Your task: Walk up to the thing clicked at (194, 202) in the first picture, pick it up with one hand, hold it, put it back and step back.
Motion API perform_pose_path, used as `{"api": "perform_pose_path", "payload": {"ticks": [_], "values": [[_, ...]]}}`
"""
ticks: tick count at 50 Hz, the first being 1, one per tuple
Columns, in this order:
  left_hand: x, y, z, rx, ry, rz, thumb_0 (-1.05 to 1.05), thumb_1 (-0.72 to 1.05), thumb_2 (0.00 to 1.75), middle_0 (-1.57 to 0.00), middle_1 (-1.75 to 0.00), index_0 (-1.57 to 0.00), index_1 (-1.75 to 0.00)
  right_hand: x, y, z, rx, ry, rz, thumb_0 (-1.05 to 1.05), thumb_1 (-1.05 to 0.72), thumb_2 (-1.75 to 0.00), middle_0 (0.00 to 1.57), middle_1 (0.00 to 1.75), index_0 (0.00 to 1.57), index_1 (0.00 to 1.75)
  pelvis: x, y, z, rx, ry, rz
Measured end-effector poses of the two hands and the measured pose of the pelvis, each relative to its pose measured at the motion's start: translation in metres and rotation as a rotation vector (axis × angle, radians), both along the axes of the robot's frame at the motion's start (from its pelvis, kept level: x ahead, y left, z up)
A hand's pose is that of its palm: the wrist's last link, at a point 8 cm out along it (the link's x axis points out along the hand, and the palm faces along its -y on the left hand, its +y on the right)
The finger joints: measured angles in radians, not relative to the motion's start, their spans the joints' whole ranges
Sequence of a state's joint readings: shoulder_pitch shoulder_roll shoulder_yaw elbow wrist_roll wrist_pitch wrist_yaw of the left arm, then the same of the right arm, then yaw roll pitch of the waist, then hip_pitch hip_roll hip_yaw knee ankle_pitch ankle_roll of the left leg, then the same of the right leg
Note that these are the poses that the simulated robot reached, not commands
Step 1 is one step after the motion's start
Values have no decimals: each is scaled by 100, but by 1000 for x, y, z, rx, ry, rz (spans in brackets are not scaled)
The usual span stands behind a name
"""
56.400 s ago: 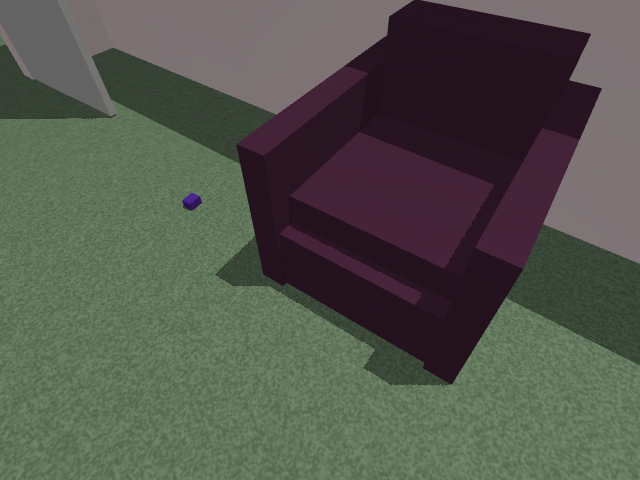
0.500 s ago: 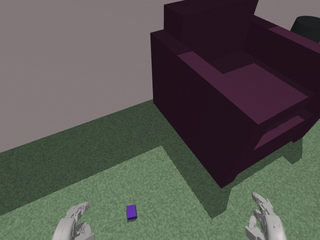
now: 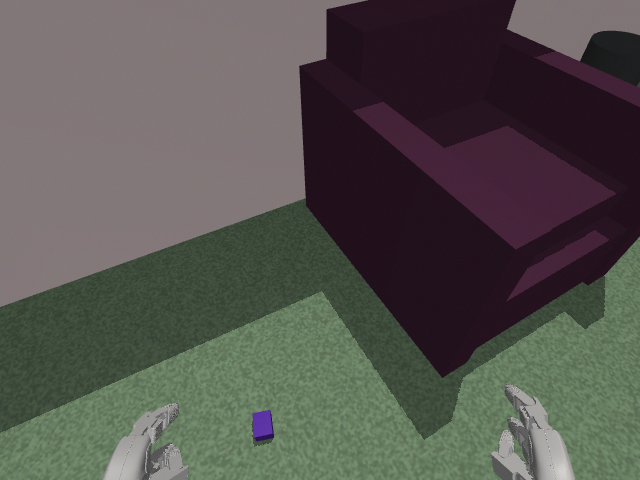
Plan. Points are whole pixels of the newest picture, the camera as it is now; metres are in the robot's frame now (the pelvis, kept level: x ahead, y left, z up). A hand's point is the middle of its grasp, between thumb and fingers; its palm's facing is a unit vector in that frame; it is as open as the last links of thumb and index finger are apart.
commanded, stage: home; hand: left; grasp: from above
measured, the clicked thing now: (263, 425) +0.40 +0.18 -0.69
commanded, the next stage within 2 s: stand in 0.14 s
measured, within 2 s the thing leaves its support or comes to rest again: neither
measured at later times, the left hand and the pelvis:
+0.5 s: hand out of the picture +0.11 +0.23 -0.10, palm faces +0.03 -0.94 -0.34, open 7.4 cm; pelvis -0.01 +0.00 +0.03, yaw +1 degrees
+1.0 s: hand out of the picture +0.02 +0.24 -0.10, palm faces +0.05 -0.94 -0.33, open 7.4 cm; pelvis -0.01 +0.00 +0.06, yaw +1 degrees
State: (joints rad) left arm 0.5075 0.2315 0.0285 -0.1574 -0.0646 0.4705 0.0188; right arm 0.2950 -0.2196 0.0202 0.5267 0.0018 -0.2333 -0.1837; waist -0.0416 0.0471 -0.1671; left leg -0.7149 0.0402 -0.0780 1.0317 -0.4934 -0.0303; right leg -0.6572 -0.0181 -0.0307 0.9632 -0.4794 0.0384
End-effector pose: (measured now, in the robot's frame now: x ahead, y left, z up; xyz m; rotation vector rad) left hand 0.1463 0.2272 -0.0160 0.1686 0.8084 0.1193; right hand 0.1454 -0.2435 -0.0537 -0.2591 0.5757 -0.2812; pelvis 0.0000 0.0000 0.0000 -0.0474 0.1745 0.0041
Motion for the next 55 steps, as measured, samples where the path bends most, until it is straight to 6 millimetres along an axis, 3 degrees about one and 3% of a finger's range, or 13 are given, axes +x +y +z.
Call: {"api": "perform_pose_path", "payload": {"ticks": [12,17,21,27,37,46,55], "values": [[-2,-3,0,2,0,1,1,90,90,-20,-30,-20,-30,-2,-3,0,1,1,-2,1,-90,-90,20,30,21,30,-1,-2,0,2,-2,1],[1,15,-25,106,-17,-39,0,90,90,-20,-30,-21,-30,-12,-11,-20,-41,277,146,1,-90,-90,20,30,21,30,-10,-3,11,34,-106,5],[-17,35,-40,135,75,-7,0,90,90,-20,-30,-21,-30,-28,-25,-22,-13,396,123,1,-90,-90,21,30,21,30,-11,-2,20,50,-145,4],[-60,56,-56,143,243,56,0,90,90,-20,-30,-21,-30,-56,-38,-18,-2,508,48,1,-90,-90,21,30,21,30,-8,1,32,46,-179,6],[-116,60,-60,108,435,125,0,90,90,-20,-30,-21,-30,-84,-30,-14,30,630,-4,1,-90,-90,20,30,21,30,-4,6,51,37,-225,15],[-130,59,-51,108,465,134,0,90,90,-20,-30,-21,-30,-86,-22,-11,66,630,-4,0,-90,-90,20,30,21,30,-10,6,61,43,-261,17],[-131,59,-43,126,452,134,0,90,90,-20,-30,-21,-30,-92,-34,-8,71,632,-11,0,-90,-90,20,30,21,30,-16,-1,65,45,-271,21]]}}
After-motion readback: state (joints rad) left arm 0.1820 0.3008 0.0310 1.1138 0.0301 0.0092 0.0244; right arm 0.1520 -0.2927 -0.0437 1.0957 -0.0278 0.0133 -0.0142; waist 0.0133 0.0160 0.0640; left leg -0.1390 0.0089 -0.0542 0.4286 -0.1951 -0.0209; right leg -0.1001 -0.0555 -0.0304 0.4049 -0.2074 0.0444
